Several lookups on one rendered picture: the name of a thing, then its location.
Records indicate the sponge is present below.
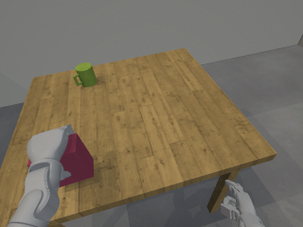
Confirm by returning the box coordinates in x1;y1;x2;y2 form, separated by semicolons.
27;133;94;187

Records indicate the right robot hand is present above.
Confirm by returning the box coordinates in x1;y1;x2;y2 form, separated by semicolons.
221;180;257;222

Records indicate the left robot hand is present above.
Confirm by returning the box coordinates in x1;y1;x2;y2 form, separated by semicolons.
27;124;74;181

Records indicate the table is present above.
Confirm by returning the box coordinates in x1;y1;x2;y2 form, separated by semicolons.
0;48;277;227

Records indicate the robot left forearm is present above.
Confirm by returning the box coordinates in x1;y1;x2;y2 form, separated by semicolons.
7;158;62;227

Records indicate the robot right forearm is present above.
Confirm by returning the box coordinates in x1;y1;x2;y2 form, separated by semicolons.
239;213;265;227

